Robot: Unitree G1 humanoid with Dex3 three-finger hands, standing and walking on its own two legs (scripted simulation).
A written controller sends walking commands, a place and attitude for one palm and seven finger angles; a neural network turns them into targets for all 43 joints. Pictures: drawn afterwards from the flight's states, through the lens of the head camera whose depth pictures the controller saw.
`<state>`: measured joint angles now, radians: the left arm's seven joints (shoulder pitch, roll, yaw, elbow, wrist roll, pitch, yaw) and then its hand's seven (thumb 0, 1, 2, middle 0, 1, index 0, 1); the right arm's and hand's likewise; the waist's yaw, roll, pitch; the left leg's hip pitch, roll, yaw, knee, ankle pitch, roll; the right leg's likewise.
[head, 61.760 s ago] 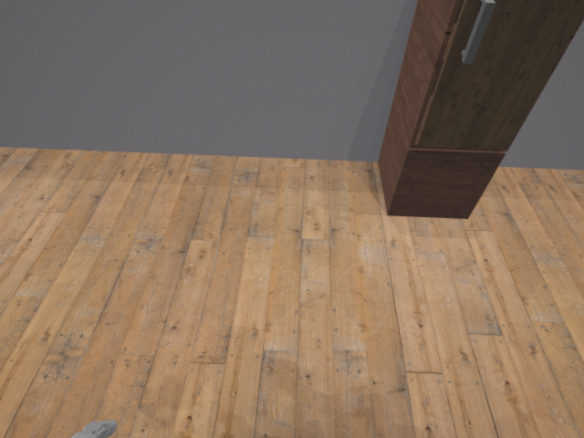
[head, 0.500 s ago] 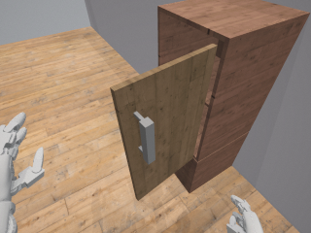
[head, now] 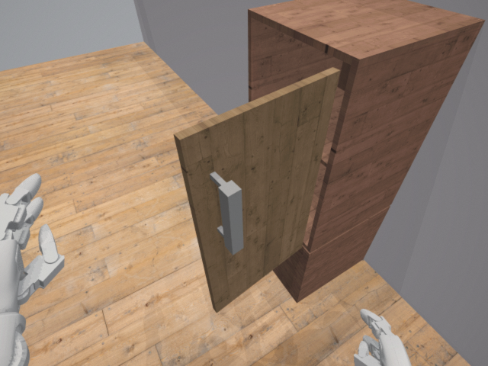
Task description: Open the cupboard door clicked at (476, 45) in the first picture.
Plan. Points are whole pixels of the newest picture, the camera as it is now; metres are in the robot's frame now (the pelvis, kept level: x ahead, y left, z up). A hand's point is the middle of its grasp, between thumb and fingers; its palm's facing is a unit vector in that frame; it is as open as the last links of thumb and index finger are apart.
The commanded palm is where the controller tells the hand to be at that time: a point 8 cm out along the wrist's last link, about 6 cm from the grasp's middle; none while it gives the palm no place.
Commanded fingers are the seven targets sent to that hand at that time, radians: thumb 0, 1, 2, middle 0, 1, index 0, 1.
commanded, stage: step back with the hand held close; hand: left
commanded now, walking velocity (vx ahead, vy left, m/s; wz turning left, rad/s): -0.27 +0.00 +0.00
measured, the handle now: (225, 213) +0.35 +0.09 +0.07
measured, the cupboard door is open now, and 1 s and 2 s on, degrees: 97 97 97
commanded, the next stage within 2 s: stop stepping back and stand still in 1.26 s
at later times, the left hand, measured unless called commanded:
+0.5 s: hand (28, 299) +0.14 +0.27 +0.15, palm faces +0.39 -0.76 -0.52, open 7.4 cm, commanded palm +0.08 +0.31 +0.17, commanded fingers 0.00 0.90 0.90 -0.20 -0.30 -0.20 -0.30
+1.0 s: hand out of the picture +0.09 +0.28 +0.16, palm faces +0.43 -0.76 -0.48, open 7.4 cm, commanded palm +0.03 +0.31 +0.17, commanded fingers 0.00 0.90 0.90 -0.20 -0.30 -0.20 -0.30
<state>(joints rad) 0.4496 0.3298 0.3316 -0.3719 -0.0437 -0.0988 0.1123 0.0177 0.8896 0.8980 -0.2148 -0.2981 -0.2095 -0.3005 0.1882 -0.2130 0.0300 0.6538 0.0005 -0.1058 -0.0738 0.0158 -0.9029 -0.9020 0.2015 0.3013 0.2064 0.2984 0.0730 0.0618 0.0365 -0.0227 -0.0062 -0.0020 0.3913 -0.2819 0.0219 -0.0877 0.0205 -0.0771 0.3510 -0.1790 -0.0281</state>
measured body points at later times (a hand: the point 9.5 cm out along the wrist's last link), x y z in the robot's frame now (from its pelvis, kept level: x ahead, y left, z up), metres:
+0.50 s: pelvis -0.06 +0.01 -0.01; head -0.04 +0.01 +0.43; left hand +0.11 +0.31 +0.18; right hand +0.11 -0.23 -0.10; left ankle -0.04 +0.10 -0.74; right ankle +0.02 -0.10 -0.74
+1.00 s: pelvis -0.11 +0.01 -0.01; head -0.08 +0.03 +0.44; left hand +0.06 +0.32 +0.18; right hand +0.05 -0.22 -0.09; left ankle -0.04 +0.10 -0.74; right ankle -0.19 -0.11 -0.72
